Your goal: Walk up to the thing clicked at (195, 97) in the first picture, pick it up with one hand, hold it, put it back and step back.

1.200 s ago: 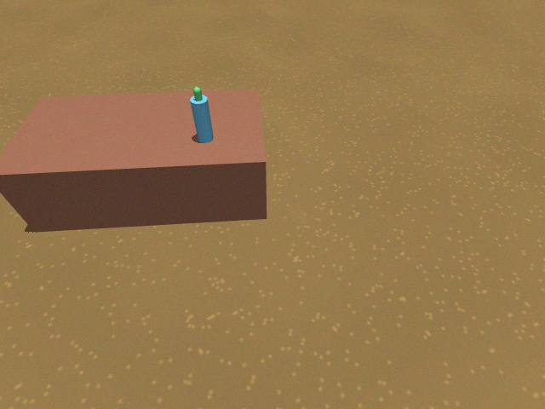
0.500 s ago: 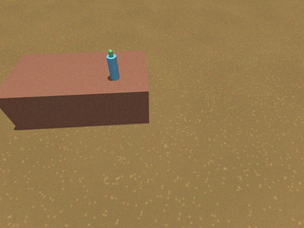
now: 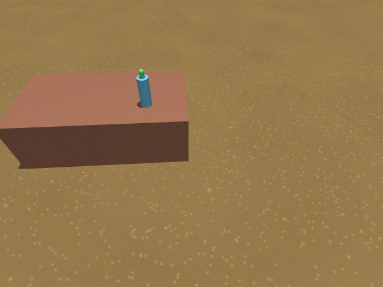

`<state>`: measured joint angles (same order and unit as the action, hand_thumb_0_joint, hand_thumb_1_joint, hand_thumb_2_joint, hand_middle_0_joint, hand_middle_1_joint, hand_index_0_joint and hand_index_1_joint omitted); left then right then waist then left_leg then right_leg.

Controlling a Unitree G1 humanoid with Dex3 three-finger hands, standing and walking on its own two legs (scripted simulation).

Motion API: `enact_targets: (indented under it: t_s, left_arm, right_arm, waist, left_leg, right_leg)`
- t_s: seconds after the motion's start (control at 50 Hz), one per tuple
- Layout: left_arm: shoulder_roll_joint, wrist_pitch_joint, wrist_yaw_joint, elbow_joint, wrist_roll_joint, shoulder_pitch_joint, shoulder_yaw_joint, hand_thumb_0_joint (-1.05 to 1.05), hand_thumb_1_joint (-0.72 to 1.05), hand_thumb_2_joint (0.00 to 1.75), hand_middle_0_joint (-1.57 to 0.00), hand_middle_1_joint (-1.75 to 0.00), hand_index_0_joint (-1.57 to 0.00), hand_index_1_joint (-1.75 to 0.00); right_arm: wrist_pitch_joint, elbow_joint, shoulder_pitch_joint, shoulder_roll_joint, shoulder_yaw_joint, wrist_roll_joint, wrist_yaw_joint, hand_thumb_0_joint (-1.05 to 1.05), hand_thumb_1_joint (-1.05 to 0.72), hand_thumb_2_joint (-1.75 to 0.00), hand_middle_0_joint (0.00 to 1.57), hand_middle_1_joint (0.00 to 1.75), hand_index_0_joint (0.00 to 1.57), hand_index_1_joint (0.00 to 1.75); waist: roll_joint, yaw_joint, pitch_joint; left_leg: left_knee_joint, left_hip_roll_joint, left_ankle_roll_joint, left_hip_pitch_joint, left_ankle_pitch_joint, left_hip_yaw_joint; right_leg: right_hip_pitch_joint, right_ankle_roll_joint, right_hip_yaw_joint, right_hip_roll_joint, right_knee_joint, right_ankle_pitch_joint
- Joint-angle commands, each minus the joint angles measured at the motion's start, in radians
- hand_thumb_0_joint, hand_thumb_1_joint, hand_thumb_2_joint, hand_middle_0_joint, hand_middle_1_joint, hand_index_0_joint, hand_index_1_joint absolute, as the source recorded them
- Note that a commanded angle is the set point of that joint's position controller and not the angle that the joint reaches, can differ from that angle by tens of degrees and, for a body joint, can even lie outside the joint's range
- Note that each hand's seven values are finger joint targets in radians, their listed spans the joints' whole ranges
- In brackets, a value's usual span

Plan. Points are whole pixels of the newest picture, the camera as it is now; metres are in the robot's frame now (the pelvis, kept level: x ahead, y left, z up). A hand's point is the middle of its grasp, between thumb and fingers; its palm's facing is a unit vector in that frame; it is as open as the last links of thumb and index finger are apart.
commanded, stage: walk up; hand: left
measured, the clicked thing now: (143, 87) +1.23 +0.30 -0.30
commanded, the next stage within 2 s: none
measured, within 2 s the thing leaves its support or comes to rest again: neither
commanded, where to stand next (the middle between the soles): +0.77 +0.02 m, yaw +3 degrees
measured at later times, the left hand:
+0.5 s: hand out of the picture +0.12 +0.22 -0.14, palm faces +0.09 -0.92 -0.38, open 7.4 cm
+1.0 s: hand (112, 190) +0.43 +0.25 -0.14, palm faces -0.01 -0.92 -0.38, open 7.4 cm
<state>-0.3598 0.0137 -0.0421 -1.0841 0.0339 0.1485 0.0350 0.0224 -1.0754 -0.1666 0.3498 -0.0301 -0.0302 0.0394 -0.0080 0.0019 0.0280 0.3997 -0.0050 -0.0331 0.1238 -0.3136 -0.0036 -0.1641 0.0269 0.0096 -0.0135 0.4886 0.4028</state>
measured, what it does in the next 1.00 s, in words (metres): walks ahead: right foot, then left foot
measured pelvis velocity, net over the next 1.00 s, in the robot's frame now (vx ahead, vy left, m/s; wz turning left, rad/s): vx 0.38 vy -0.03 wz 0.05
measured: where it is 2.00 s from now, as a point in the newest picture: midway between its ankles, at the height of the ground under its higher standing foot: (192, 210)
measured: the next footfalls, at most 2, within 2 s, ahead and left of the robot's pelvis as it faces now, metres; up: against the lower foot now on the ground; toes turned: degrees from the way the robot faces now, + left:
right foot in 0.18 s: +0.12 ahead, -0.16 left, +0.00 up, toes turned -3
left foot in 0.62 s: +0.36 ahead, +0.10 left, +0.00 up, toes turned +8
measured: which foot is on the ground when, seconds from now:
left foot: down 0.00-0.20, up 0.22-0.60, down 0.62-1.00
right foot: up 0.00-0.16, down 0.18-0.66, up 0.68-1.00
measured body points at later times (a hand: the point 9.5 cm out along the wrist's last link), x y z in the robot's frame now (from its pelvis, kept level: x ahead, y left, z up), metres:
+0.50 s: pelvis +0.15 -0.05 -0.01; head +0.17 -0.06 +0.44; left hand +0.12 +0.27 -0.12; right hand +0.26 -0.37 -0.13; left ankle +0.26 +0.11 -0.71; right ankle +0.08 -0.16 -0.75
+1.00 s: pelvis +0.38 -0.03 -0.01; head +0.40 -0.03 +0.44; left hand +0.43 +0.30 -0.11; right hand +0.45 -0.34 -0.12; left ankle +0.32 +0.09 -0.75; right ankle +0.51 -0.17 -0.72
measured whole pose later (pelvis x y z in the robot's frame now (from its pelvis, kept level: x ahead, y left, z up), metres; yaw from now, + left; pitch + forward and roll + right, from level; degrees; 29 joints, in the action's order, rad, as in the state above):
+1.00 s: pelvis +0.38 -0.03 -0.01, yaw +3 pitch -3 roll +2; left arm -0.43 0.05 -0.07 -0.86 0.01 0.28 0.06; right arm 0.07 -0.83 -0.32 0.40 -0.06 -0.02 0.06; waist -0.02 -0.02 0.10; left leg 0.46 0.01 0.00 0.07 -0.34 0.09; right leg -0.48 0.01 0.00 -0.11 0.70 0.17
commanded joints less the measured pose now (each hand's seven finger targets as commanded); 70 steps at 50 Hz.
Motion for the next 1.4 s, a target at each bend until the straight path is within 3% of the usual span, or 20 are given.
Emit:
enact_targets:
  t_s: [0.0,0.06,0.14,0.18,0.2,0.22,0.34,0.52,0.58,0.6,0.64,0.66,0.74,0.94,1.02,1.04,1.06,1.1,1.2,1.38]
  left_arm:
    - [-0.231,0.032,-0.008,0.155,0.002,-0.135,0.075,0.00,0.90,0.90,-0.20,-0.30,-0.20,-0.30]
    - [-0.245,0.043,-0.025,0.165,-0.004,-0.085,0.083,0.00,0.90,0.90,-0.20,-0.30,-0.20,-0.30]
    - [-0.238,0.054,-0.015,0.080,-0.002,0.205,0.111,0.00,0.90,0.90,-0.20,-0.30,-0.20,-0.30]
    - [-0.372,0.062,0.014,0.047,0.020,0.434,0.155,0.00,0.90,0.90,-0.20,-0.30,-0.20,-0.30]
    - [-0.396,0.066,0.017,0.120,0.022,0.271,0.147,0.00,0.90,0.90,-0.20,-0.30,-0.20,-0.30]
    - [-0.419,0.064,0.015,0.180,0.012,0.128,0.141,0.00,0.90,0.90,-0.20,-0.30,-0.20,-0.30]
    - [-0.289,0.099,0.017,0.208,-0.024,0.103,0.099,0.00,0.90,0.90,-0.20,-0.30,-0.20,-0.30]
    - [-0.321,0.090,0.019,0.247,-0.017,0.193,0.103,0.00,0.90,0.90,-0.20,-0.30,-0.20,-0.30]
    - [-0.316,0.082,0.026,0.265,-0.029,0.193,0.092,0.00,0.90,0.90,-0.20,-0.30,-0.20,-0.30]
    - [-0.266,0.076,0.030,0.273,-0.030,0.230,0.071,0.00,0.90,0.90,-0.20,-0.30,-0.20,-0.30]
    - [-0.222,0.065,0.036,0.284,-0.049,0.307,0.062,0.00,0.90,0.90,-0.20,-0.30,-0.20,-0.30]
    - [-0.303,0.061,0.045,0.279,-0.037,0.236,0.068,0.00,0.90,0.90,-0.20,-0.30,-0.20,-0.30]
    - [-0.248,0.060,0.019,0.245,-0.053,0.281,0.058,0.00,0.90,0.90,-0.20,-0.30,-0.20,-0.30]
    - [-0.224,0.068,-0.028,0.291,-0.026,0.138,0.079,0.00,0.90,0.90,-0.20,-0.30,-0.20,-0.30]
    - [-0.272,0.082,-0.011,0.229,-0.018,0.298,0.111,0.00,0.90,0.90,-0.20,-0.30,-0.20,-0.30]
    - [-0.313,0.091,0.002,0.213,-0.014,0.378,0.127,0.00,0.90,0.90,-0.20,-0.30,-0.20,-0.30]
    - [-0.396,0.100,0.016,0.229,-0.008,0.407,0.147,0.00,0.90,0.90,-0.20,-0.30,-0.20,-0.30]
    - [-0.422,0.098,0.019,0.277,-0.031,0.294,0.133,0.00,0.90,0.90,-0.20,-0.30,-0.20,-0.30]
    - [-0.309,0.107,0.030,0.292,-0.040,0.210,0.095,0.00,0.90,0.90,-0.20,-0.30,-0.20,-0.30]
    - [-0.343,0.107,0.026,0.329,-0.024,0.232,0.098,0.00,0.90,0.90,-0.20,-0.30,-0.20,-0.30]
  right_arm:
    - [0.036,0.096,-0.021,0.339,-0.115,-0.010,-0.009,0.00,-0.90,-0.90,0.20,0.30,0.20,0.30]
    - [0.046,0.135,-0.027,0.325,-0.119,-0.011,-0.004,0.00,-0.90,-0.90,0.20,0.30,0.20,0.30]
    - [0.027,0.206,0.142,0.268,-0.108,-0.010,0.011,0.00,-0.90,-0.90,0.20,0.30,0.20,0.30]
    - [0.023,0.239,0.114,0.150,-0.067,-0.010,0.006,0.00,-0.90,-0.90,0.20,0.30,0.20,0.30]
    - [0.013,0.242,0.062,0.186,-0.077,0.002,-0.002,0.00,-0.90,-0.90,0.20,0.30,0.20,0.30]
    - [0.014,0.226,0.036,0.268,-0.095,-0.001,-0.004,0.00,-0.90,-0.90,0.20,0.30,0.20,0.30]
    - [0.024,0.163,-0.086,0.246,-0.087,0.015,0.028,0.00,-0.90,-0.90,0.20,0.30,0.20,0.30]
    - [0.024,0.287,0.103,0.219,-0.091,0.008,0.055,0.00,-0.90,-0.90,0.20,0.30,0.20,0.30]
    - [0.033,0.256,-0.062,0.240,-0.111,-0.004,0.041,0.00,-0.90,-0.90,0.20,0.30,0.20,0.30]
    - [0.041,0.220,-0.221,0.290,-0.136,-0.021,0.031,0.00,-0.90,-0.90,0.20,0.30,0.20,0.30]
    - [0.050,0.256,-0.291,0.407,-0.166,-0.006,0.005,0.00,-0.90,-0.90,0.20,0.30,0.20,0.30]
    - [0.048,0.264,-0.245,0.405,-0.174,0.029,0.003,0.00,-0.90,-0.90,0.20,0.30,0.20,0.30]
    - [0.060,0.302,-0.098,0.277,-0.107,0.041,-0.012,0.00,-0.90,-0.90,0.20,0.30,0.20,0.30]
    - [0.080,0.352,-0.079,0.304,-0.110,0.022,0.004,0.00,-0.90,-0.90,0.20,0.30,0.20,0.30]
    - [0.060,0.365,-0.077,0.275,-0.095,0.023,0.003,0.00,-0.90,-0.90,0.20,0.30,0.20,0.30]
    - [0.058,0.360,-0.133,0.226,-0.077,0.023,0.005,0.00,-0.90,-0.90,0.20,0.30,0.20,0.30]
    - [0.054,0.366,-0.200,0.158,-0.053,0.026,0.007,0.00,-0.90,-0.90,0.20,0.30,0.20,0.30]
    - [0.039,0.337,-0.172,0.287,-0.082,0.022,-0.011,0.00,-0.90,-0.90,0.20,0.30,0.20,0.30]
    - [0.026,0.282,-0.200,0.245,-0.079,0.035,0.007,0.00,-0.90,-0.90,0.20,0.30,0.20,0.30]
    - [0.027,0.338,-0.030,0.229,-0.094,0.009,0.041,0.00,-0.90,-0.90,0.20,0.30,0.20,0.30]
  waist:
    - [0.145,-0.048,0.159]
    - [0.134,-0.034,0.059]
    - [0.090,0.131,-0.034]
    - [-0.317,0.231,-0.043]
    - [-0.218,0.135,-0.011]
    - [-0.142,0.079,0.074]
    - [-0.086,0.013,0.114]
    - [-0.083,0.062,0.084]
    - [0.015,-0.028,-0.010]
    - [0.120,-0.096,-0.116]
    - [0.288,-0.105,-0.238]
    - [0.195,-0.110,-0.205]
    - [0.125,-0.001,0.003]
    - [0.162,-0.007,0.056]
    - [0.009,0.087,-0.050]
    - [-0.158,0.122,-0.107]
    - [-0.361,0.110,-0.099]
    - [-0.202,0.072,-0.024]
    - [-0.140,0.008,0.007]
    - [-0.127,0.045,0.049]
  left_leg:
    - [-0.280,0.357,-0.233,-0.045,-0.357,-0.465]
    - [-0.248,0.306,-0.205,-0.121,-0.325,-0.376]
    - [0.054,0.123,-0.094,0.273,-0.214,-0.078]
    - [0.602,-0.098,-0.021,0.654,-0.369,-0.017]
    - [0.699,-0.082,0.008,0.634,-0.280,-0.113]
    - [0.690,0.006,0.010,0.568,-0.199,-0.168]
    - [0.566,0.056,0.027,0.446,0.067,-0.118]
    - [0.207,0.065,0.005,0.283,0.181,0.052]
    - [0.112,0.016,-0.040,0.029,0.170,0.089]
    - [0.105,0.031,-0.094,-0.200,0.084,0.018]
    - [-0.077,0.414,-0.257,-0.449,-0.073,-0.713]
    - [-0.109,0.447,-0.305,-0.361,-0.080,-0.727]
    - [-0.112,0.263,-0.150,-0.005,0.308,-0.180]
    - [-0.109,0.236,-0.174,0.143,0.165,-0.046]
    - [0.200,0.187,-0.118,0.229,0.127,-0.019]
    - [0.449,0.108,-0.090,0.279,0.089,0.054]
    - [0.689,-0.021,-0.031,0.463,-0.202,0.081]
    - [0.825,0.036,-0.004,0.537,-0.222,-0.038]
    - [0.698,0.073,0.001,0.399,-0.032,-0.071]
    - [0.287,0.090,0.030,0.301,0.082,0.022]
  right_leg:
    - [-0.424,0.002,-0.045,-0.064,0.284,0.070]
    - [-0.382,0.004,-0.047,-0.077,0.211,0.094]
    - [0.228,0.000,0.076,0.001,-0.018,-0.176]
    - [0.436,0.024,-0.308,-0.211,-0.209,0.175]
    - [0.252,0.109,-0.641,-0.416,-0.416,0.492]
    - [0.090,0.184,-0.692,-0.462,-0.445,0.569]
    - [0.058,0.132,-0.150,-0.233,-0.331,-0.104]
    - [0.091,0.133,0.002,-0.242,-0.221,-0.445]
    - [0.046,0.116,0.058,-0.205,0.077,-0.630]
    - [-0.083,0.078,0.084,-0.143,0.352,-0.571]
    - [-0.466,0.023,-0.003,0.101,0.727,0.156]
    - [-0.471,0.045,-0.110,0.011,0.794,0.159]
    - [-0.333,0.024,-0.117,-0.057,0.653,-0.062]
    - [-0.180,-0.014,0.010,-0.086,0.163,-0.270]
    - [0.135,0.010,0.038,-0.025,0.075,-0.248]
    - [0.238,0.019,-0.008,-0.052,-0.002,-0.135]
    - [0.292,0.073,-0.402,-0.278,-0.132,0.012]
    - [0.169,0.264,-0.729,-0.458,-0.245,0.065]
    - [0.006,0.172,-0.215,-0.240,-0.172,-0.372]
    - [-0.083,0.183,-0.123,-0.248,-0.180,-0.158]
